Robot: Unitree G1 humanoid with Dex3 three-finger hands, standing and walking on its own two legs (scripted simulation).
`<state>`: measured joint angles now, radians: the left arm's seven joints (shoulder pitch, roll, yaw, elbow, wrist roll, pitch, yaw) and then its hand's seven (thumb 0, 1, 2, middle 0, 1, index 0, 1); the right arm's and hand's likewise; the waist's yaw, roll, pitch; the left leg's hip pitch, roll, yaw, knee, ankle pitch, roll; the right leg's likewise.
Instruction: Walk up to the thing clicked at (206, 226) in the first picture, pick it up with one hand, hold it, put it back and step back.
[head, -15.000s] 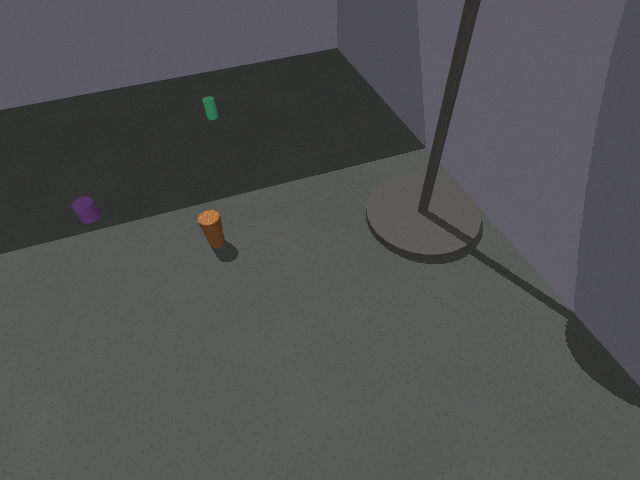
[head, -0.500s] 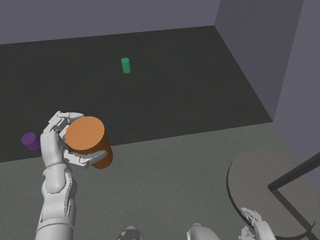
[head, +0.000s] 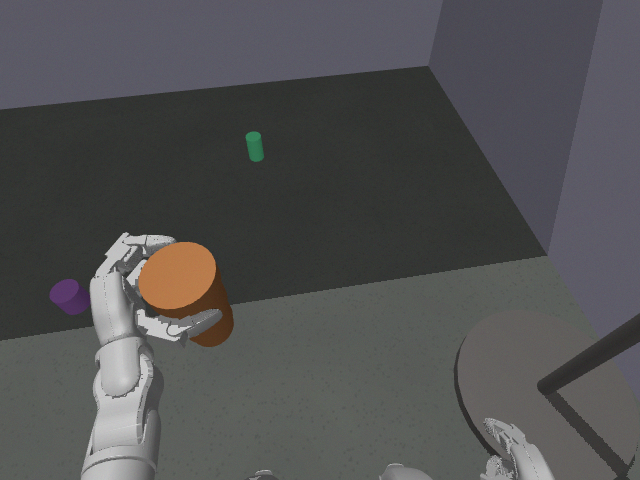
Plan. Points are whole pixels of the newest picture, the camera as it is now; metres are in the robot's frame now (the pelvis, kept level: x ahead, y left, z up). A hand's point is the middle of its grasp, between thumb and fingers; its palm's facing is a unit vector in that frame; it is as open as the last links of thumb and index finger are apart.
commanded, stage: hold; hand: left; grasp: from the side
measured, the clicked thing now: (197, 303) +0.34 +0.17 +0.01
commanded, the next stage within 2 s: crouch in 0.30 s
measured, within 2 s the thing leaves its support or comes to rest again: neither
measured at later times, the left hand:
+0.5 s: hand (171, 299) +0.32 +0.18 +0.06, palm faces +0.29 -0.96 -0.02, open 11.5 cm
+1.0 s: hand (191, 332) +0.36 +0.22 -0.13, palm faces +0.37 -0.93 -0.02, open 11.5 cm
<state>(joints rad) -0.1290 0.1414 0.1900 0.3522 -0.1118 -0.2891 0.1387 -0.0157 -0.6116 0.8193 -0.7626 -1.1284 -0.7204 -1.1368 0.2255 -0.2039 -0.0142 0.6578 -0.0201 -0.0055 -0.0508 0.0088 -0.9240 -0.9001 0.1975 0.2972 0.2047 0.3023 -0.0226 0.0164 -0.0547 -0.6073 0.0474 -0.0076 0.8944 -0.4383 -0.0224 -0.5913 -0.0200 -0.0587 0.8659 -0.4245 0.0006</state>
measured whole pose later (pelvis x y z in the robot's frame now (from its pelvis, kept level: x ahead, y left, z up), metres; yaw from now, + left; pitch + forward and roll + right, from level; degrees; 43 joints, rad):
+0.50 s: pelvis -0.01 +0.00 +0.00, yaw +0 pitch +7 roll -1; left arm -0.08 0.13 0.17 0.32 -0.11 -0.30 0.14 -0.02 -0.61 0.82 -0.77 -1.12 -0.72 -1.13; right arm 0.21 -0.20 -0.01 0.65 -0.02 -0.01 -0.04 0.01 -0.92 -0.90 0.20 0.30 0.20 0.30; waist -0.02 0.02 -0.04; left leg -0.56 0.04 0.00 0.86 -0.42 -0.02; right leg -0.55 -0.02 -0.05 0.84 -0.41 0.00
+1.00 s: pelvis -0.04 +0.00 -0.13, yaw -1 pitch +27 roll -2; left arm -0.44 0.22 0.36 0.88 -0.08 -0.71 0.12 -0.01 -0.61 0.83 -0.77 -1.10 -0.74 -1.10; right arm 0.16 -0.25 -0.03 0.68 -0.08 -0.03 0.04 0.01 -0.87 -0.90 0.20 0.30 0.20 0.30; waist -0.07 -0.01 -0.18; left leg -1.37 0.05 -0.03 1.51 -0.61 -0.02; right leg -1.35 -0.03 -0.05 1.48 -0.60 -0.01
